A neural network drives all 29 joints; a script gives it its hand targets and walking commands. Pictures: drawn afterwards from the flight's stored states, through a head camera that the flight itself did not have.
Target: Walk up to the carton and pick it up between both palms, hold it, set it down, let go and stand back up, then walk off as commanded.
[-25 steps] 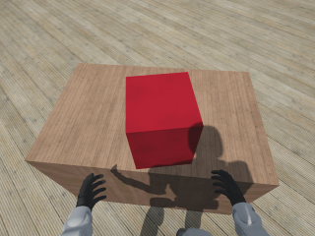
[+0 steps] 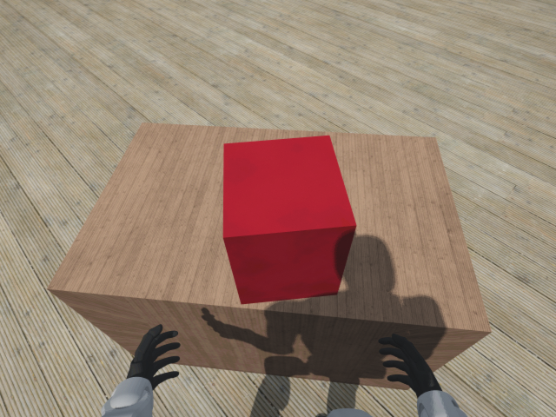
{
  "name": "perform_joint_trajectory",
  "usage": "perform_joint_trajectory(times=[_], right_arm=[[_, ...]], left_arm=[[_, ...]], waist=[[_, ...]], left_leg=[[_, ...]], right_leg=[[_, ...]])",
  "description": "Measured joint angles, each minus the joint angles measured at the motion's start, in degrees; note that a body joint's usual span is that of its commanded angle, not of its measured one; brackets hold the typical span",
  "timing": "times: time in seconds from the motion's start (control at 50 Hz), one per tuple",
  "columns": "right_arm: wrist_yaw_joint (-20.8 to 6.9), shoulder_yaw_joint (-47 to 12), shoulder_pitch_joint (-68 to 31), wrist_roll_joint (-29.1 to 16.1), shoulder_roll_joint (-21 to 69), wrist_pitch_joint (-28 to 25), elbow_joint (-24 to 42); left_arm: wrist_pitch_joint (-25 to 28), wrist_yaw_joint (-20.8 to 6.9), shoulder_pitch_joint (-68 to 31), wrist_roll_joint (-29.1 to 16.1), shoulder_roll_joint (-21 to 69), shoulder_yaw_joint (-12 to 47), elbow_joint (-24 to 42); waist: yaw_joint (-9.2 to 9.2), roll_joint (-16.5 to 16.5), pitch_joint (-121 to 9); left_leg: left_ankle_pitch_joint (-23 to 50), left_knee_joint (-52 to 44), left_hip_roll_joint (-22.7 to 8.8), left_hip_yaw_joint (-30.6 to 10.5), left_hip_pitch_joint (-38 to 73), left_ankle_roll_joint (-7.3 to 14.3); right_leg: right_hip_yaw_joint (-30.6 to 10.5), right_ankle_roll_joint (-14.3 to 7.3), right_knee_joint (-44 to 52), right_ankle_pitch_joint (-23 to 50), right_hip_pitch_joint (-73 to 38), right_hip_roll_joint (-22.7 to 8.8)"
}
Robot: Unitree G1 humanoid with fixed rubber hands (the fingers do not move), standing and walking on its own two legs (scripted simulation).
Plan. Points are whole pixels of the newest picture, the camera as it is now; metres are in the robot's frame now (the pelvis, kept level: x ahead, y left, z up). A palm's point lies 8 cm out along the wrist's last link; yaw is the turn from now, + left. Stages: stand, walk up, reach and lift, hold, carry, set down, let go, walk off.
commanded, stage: set down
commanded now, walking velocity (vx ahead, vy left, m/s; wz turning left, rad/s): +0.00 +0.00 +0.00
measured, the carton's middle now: (283, 223) +0.46 +0.00 -0.06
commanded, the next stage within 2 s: let go in 0.08 s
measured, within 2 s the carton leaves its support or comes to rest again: neither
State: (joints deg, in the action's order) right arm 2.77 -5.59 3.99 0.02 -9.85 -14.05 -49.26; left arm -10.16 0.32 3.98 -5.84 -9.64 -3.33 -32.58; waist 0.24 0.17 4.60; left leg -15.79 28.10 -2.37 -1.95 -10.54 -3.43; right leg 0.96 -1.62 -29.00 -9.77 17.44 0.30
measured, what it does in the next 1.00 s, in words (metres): stands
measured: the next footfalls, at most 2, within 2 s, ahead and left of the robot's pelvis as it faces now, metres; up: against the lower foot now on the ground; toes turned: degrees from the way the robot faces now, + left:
none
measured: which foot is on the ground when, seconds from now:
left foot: down 0.00-1.00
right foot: down 0.00-1.00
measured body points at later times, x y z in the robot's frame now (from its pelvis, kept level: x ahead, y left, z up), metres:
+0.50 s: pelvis +0.01 +0.00 +0.00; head +0.03 +0.00 +0.45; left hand +0.18 +0.23 -0.08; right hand +0.17 -0.20 -0.10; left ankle +0.00 +0.16 -0.73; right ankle +0.07 -0.10 -0.73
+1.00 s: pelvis +0.01 +0.00 +0.00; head +0.00 +0.01 +0.45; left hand +0.14 +0.28 -0.10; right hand +0.13 -0.26 -0.11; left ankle +0.00 +0.16 -0.73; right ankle +0.07 -0.10 -0.73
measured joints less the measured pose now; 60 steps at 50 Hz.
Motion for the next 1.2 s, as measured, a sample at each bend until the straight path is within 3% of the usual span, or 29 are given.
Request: perform_joint_trajectory(times=[0.62, 0.72, 0.8, 1.2], right_arm=[[0.0, 1.81, 3.34, 0.97, 0.0, 0.21, 2.69], [-0.97, 1.84, 3.87, 1.19, -2.2, 7.54, 2.6], [-1.64, 1.83, 5.25, 1.25, -5.11, 10.37, 2.65], [-2.15, 1.82, 7.93, 1.25, -7.81, 11.57, 2.69]], left_arm=[[-0.76, 0.33, 5.1, 0.66, -0.02, 0.0, 5.06], [6.76, -0.55, 6.63, 2.62, -1.25, -0.03, -0.09], [9.4, -0.81, 7.78, 2.98, -3.17, -0.04, -3.59], [11.34, -0.97, 9.31, 3.11, -7.34, -0.01, -10.67]], waist=[[0.0, 0.05, 0.05], [0.0, 0.06, -2.38], [0.0, 0.1, -3.96], [0.0, 0.48, -4.69]], left_leg=[[-0.01, -1.03, 0.0, 0.05, 1.34, 0.03], [-0.21, -1.01, 0.0, 0.05, 1.36, 0.03], [-0.44, -0.84, 0.0, 0.05, 1.35, 0.03], [-0.67, -0.47, 0.01, 0.05, 1.31, 0.08]], right_leg=[[0.0, 0.0, 0.54, -0.3, -1.14, -0.02], [0.0, 0.2, 0.54, -0.51, -1.18, -0.04], [0.0, 0.2, 0.54, -0.68, -1.25, -0.04], [0.0, 0.26, 0.54, -0.71, -1.38, -0.05]])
